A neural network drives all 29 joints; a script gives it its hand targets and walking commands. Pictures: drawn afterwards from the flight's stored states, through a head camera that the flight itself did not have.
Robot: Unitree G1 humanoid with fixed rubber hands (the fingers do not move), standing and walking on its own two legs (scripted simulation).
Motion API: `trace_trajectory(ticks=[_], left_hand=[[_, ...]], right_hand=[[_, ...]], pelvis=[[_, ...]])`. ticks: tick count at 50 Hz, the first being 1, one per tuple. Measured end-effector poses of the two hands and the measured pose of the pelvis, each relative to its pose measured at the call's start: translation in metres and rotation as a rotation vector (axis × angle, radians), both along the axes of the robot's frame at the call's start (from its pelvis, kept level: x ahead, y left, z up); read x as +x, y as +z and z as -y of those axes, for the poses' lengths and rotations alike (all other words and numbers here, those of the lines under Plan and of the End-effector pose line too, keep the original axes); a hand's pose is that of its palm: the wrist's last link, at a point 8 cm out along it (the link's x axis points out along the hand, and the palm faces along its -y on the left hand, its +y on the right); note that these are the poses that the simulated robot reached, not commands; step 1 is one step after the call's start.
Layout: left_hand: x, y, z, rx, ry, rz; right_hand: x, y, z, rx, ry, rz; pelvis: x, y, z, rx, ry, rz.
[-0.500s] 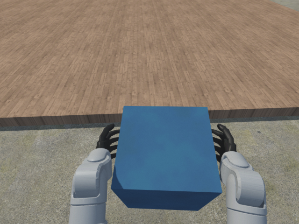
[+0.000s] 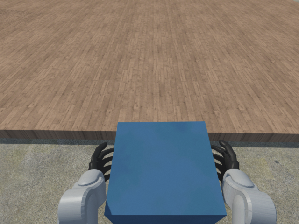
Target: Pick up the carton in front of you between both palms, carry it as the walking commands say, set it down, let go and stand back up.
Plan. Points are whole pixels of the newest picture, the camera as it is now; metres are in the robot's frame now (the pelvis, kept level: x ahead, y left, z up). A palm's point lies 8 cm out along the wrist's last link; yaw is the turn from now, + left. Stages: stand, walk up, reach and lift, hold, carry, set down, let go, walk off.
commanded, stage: carry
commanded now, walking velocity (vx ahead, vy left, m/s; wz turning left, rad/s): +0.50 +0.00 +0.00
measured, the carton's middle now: (161, 181) +0.24 +0.01 +0.03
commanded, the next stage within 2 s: none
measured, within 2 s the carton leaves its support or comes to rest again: neither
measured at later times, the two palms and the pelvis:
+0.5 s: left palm (128, 91) +0.57 +0.15 +0.06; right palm (210, 99) +0.53 -0.15 +0.07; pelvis +0.33 +0.03 +0.00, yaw -6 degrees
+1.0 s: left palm (147, 32) +0.98 +0.12 +0.14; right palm (208, 32) +0.99 -0.20 +0.14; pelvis +0.65 -0.03 -0.01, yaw -3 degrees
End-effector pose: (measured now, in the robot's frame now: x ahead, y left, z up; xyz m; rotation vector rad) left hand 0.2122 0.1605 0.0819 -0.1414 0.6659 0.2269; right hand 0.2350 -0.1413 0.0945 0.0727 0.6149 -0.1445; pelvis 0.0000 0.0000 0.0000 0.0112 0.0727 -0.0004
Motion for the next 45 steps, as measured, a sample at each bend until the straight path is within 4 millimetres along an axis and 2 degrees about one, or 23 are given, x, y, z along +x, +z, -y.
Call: trace_trajectory(ticks=[5,8,11,16,19,23,26,30,36,40,45], left_hand=[[0.064,0.014,0.002,0.028,-0.026,0.027],[0.108,0.012,0.003,0.034,-0.062,0.032],[0.155,0.002,0.000,0.028,-0.088,0.029],[0.241,-0.030,-0.008,0.007,-0.129,0.005],[0.281,-0.033,-0.003,0.011,-0.169,-0.056],[0.328,-0.026,0.007,0.011,-0.206,-0.072],[0.366,-0.017,0.013,0.014,-0.202,-0.050],[0.422,-0.002,0.023,0.024,-0.172,0.021],[0.522,0.004,0.044,0.073,-0.108,0.115],[0.580,0.011,0.045,0.053,-0.044,0.085],[0.671,0.043,0.045,0.039,-0.009,0.155]], right_hand=[[0.055,0.006,0.002,0.025,-0.006,0.028],[0.088,0.002,0.002,0.034,-0.034,0.032],[0.128,-0.007,-0.001,0.025,-0.059,0.026],[0.202,-0.031,-0.010,-0.004,-0.097,-0.001],[0.230,-0.037,-0.006,0.001,-0.137,-0.063],[0.268,-0.027,0.003,0.008,-0.175,-0.079],[0.307,-0.017,0.009,0.006,-0.170,-0.057],[0.371,-0.007,0.020,0.012,-0.139,0.013],[0.484,-0.008,0.046,0.013,-0.095,0.108],[0.561,0.002,0.050,-0.002,-0.072,0.077],[0.661,0.034,0.052,0.039,-0.096,0.140]], pelvis=[[0.061,0.005,-0.003,0.020,-0.012,-0.002],[0.101,0.001,-0.010,0.020,-0.018,0.005],[0.147,-0.009,-0.018,0.016,-0.027,0.009],[0.223,-0.030,-0.034,0.027,-0.079,0.015],[0.255,-0.020,-0.038,0.019,-0.098,-0.001],[0.301,-0.004,-0.036,0.001,-0.102,-0.014],[0.340,0.002,-0.028,-0.014,-0.096,-0.022],[0.396,0.000,-0.012,-0.014,-0.087,-0.018],[0.482,-0.024,0.019,-0.012,-0.049,0.004],[0.524,-0.015,0.031,-0.005,-0.037,-0.012],[0.579,-0.004,0.037,0.005,-0.039,-0.031]])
